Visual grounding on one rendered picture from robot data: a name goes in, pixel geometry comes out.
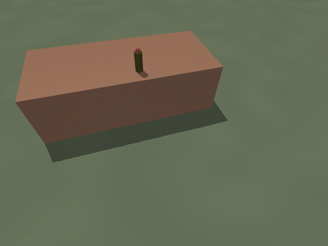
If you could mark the bottle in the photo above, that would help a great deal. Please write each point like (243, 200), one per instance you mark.
(138, 60)

